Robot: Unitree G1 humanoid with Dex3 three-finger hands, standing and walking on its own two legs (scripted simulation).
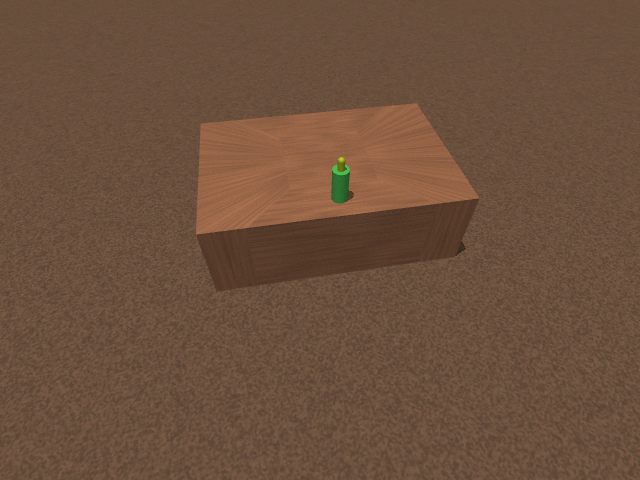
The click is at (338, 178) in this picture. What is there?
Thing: necked bottle
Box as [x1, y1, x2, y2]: [331, 157, 349, 203]
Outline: 343,157 340,157 338,159 338,163 332,168 331,198 333,201 339,203 344,202 347,199 349,168 344,164
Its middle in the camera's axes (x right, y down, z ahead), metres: +0.06 -0.21 +1.29
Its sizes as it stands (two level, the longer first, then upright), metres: 0.058 0.058 0.173
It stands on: a support 0.33 m high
